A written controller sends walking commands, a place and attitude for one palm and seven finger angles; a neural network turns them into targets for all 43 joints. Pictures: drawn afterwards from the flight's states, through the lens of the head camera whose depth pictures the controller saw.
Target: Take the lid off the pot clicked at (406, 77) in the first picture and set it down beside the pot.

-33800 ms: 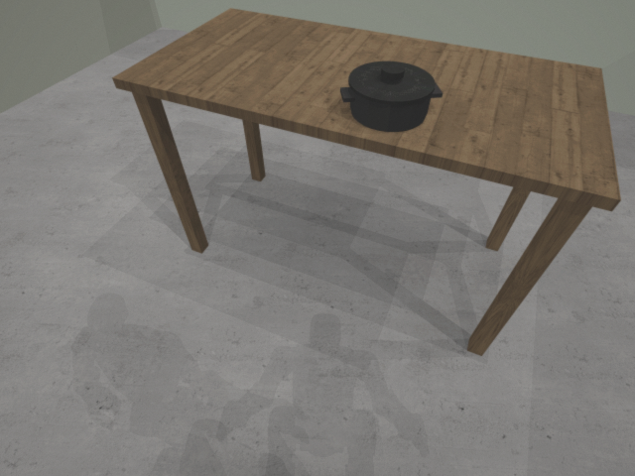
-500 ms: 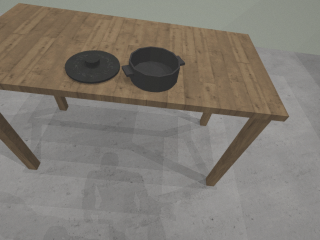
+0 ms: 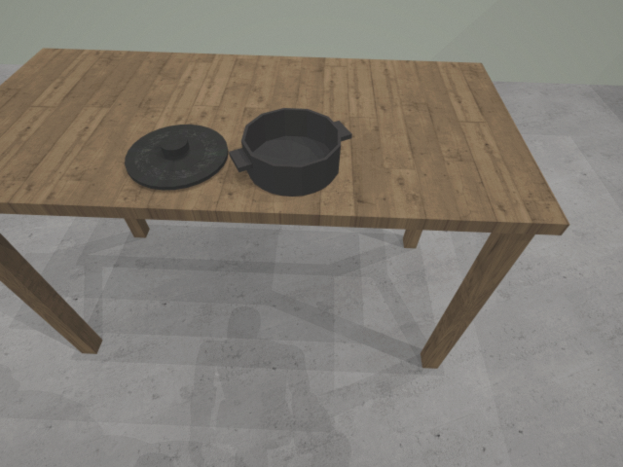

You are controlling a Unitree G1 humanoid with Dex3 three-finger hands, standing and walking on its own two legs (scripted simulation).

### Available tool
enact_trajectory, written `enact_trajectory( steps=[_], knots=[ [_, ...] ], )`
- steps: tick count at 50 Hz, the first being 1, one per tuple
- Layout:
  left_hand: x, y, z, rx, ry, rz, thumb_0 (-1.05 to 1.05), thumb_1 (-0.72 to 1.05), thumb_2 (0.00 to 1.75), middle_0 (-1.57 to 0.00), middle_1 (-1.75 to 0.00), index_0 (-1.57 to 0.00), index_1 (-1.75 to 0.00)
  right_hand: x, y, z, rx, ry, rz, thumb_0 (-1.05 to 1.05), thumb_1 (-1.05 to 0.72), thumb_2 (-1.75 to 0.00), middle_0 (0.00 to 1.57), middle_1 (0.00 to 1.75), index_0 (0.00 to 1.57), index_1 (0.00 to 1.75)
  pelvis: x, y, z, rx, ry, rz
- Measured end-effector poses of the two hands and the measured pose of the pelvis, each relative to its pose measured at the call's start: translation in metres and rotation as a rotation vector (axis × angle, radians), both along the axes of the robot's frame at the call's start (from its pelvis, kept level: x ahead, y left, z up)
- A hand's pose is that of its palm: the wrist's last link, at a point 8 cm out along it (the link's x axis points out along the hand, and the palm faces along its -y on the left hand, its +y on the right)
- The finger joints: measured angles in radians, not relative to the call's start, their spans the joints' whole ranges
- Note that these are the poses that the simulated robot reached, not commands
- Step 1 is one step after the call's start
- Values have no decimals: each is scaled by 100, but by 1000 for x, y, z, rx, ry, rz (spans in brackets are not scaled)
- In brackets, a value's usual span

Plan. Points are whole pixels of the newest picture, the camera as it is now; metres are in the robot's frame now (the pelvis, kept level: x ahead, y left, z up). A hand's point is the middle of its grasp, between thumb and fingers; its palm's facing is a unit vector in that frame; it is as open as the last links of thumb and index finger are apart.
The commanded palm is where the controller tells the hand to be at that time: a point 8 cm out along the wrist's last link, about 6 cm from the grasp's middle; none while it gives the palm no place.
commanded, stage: let the arm hang, fingers relaxed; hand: left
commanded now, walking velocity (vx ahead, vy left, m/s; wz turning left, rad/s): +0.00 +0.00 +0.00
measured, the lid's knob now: (174, 145) +0.66 +0.30 +0.02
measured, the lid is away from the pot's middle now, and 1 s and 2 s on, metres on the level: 0.23 0.23 0.23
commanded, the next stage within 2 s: look to check the result in 0.90 s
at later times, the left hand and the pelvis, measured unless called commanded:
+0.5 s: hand out of the picture +0.00 +0.16 -0.18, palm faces +0.03 -0.98 -0.17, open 7.3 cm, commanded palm none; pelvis +0.01 +0.00 +0.00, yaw -1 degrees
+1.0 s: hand out of the picture +0.01 +0.17 -0.18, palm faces +0.01 -0.98 -0.18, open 7.3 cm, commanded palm none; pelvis +0.01 +0.01 +0.00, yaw -1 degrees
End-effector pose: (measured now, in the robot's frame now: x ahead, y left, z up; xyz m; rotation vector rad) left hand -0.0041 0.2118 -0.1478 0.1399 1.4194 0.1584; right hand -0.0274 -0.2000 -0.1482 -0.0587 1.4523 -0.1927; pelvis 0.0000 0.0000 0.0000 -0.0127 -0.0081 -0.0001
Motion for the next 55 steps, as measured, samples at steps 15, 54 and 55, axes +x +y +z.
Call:
enact_trajectory(
  steps=[15, 54, 55],
  knots=[
    [14, 2, 0, 2, -24, 6, 1, 93, 90, -20, -30, -20, -30, 9, -10, 3, -24, -10, -12, 1, -92, -90, 20, 30, 20, 30, 7, -4, 0, -1, 2, -2],
    [16, 8, -1, -7, 6, -13, 1, 92, 90, -20, -30, -20, -30, 6, 2, 5, -23, 4, -37, 1, -91, -90, 20, 30, 20, 30, 11, 5, 2, 1, 3, -21],
    [16, 8, -1, -6, 5, -13, 1, 93, 90, -20, -30, -20, -30, 6, 2, 5, -23, 4, -37, 1, -91, -90, 20, 30, 20, 30, 12, 5, 2, 1, 3, -21]
  ],
)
